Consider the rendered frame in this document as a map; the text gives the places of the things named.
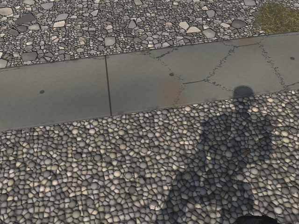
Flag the robot right hand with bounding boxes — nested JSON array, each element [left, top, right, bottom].
[[237, 215, 281, 224]]

